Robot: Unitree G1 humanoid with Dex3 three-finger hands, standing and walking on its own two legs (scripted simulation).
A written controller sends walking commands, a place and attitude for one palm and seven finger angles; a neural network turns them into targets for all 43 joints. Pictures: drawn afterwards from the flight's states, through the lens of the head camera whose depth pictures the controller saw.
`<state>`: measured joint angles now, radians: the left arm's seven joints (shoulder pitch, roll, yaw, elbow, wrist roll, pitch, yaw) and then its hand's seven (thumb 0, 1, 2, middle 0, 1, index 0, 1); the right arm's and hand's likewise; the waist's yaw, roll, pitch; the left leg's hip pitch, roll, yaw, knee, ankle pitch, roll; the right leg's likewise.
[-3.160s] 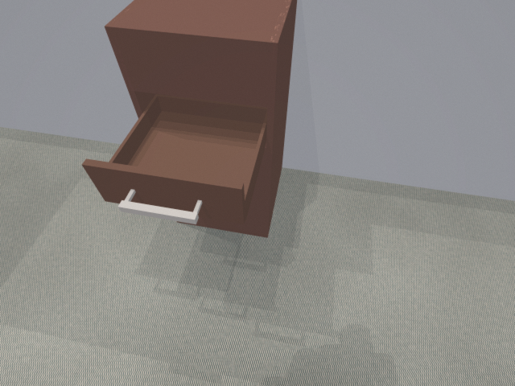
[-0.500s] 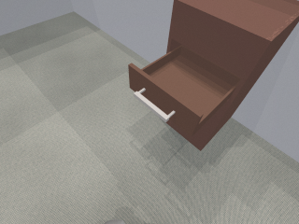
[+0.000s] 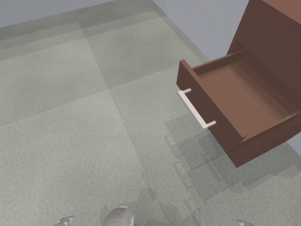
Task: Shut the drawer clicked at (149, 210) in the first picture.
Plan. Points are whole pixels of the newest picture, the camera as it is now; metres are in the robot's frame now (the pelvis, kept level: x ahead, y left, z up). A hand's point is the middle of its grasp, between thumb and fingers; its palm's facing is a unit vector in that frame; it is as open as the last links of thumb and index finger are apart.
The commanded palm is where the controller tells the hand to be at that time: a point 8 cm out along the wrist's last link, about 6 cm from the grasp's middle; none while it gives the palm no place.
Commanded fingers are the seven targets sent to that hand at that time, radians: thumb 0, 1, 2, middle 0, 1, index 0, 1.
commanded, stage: walk around to get in front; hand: left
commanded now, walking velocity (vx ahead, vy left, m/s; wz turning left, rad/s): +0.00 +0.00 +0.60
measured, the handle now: (195, 107) +0.53 -0.15 -0.13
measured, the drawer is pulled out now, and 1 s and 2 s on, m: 0.30 0.30 0.30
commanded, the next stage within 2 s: none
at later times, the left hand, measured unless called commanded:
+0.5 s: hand out of the picture +0.05 +0.20 -0.16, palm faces +0.30 -0.90 -0.31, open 7.4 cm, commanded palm none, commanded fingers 0.00 0.90 0.90 -0.20 -0.30 -0.20 -0.30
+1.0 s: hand out of the picture +0.07 +0.19 -0.16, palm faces +0.57 -0.76 -0.32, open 7.4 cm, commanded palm none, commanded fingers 0.00 0.90 0.90 -0.20 -0.30 -0.20 -0.30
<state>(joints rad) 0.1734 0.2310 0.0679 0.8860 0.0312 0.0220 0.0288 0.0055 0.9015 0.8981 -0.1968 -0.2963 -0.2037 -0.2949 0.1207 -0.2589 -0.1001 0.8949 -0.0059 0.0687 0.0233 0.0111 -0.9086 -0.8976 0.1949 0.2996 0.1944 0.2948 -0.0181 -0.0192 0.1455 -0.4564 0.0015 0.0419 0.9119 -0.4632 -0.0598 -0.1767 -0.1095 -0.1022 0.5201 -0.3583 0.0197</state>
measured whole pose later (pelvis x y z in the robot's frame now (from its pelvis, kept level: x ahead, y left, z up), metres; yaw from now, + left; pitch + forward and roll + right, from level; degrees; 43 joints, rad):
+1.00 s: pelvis +0.11 -0.05 -0.01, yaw +38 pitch +1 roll +1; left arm 0.13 0.22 0.06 0.84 0.03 0.02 0.02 0.01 0.90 0.90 -0.20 -0.30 -0.20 -0.29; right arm 0.14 -0.27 -0.09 0.90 -0.01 0.07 0.01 0.01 -0.91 -0.90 0.20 0.30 0.20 0.30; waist -0.03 0.03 0.15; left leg -0.46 -0.01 -0.05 1.05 -0.53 -0.05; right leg -0.28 -0.09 -0.11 0.62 -0.36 0.00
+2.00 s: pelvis +0.19 -0.02 +0.00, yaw +74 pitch +2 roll -1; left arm 0.11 0.26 0.08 0.88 0.01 0.07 0.01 0.01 0.90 0.90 -0.20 -0.30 -0.20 -0.29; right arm 0.14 -0.21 -0.04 0.88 -0.02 0.03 0.00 0.01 -0.90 -0.90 0.20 0.30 0.20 0.30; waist 0.00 -0.03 0.15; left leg -0.28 0.00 -0.05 0.53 -0.28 0.02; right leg -0.47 -0.09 -0.03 1.03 -0.47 0.10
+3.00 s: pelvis +0.25 +0.05 +0.00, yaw +112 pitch +2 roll +2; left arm 0.19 0.21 0.05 0.88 0.03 0.00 0.00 0.01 0.90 0.90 -0.20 -0.30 -0.21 -0.30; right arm 0.11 -0.25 -0.07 0.90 -0.01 0.06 0.04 0.01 -0.91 -0.90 0.20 0.30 0.19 0.29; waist -0.01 -0.04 0.13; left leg -0.39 0.01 0.07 0.81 -0.47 -0.06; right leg -0.19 -0.15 -0.17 0.52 -0.35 0.04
